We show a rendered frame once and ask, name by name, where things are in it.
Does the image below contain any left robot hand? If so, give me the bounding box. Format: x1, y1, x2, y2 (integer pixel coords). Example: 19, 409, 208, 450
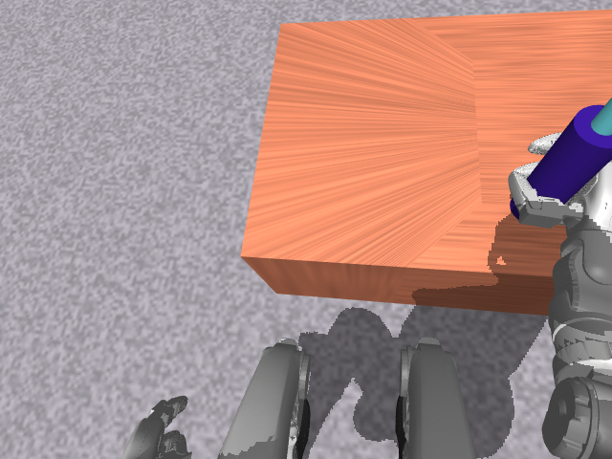
121, 396, 192, 459

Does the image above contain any right robot hand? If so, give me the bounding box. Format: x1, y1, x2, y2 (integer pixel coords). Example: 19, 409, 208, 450
508, 132, 612, 237

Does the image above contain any right robot arm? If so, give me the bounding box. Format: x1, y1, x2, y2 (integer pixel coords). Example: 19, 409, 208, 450
542, 229, 612, 459

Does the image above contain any bottle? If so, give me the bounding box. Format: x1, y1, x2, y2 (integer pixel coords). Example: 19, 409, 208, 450
510, 98, 612, 220

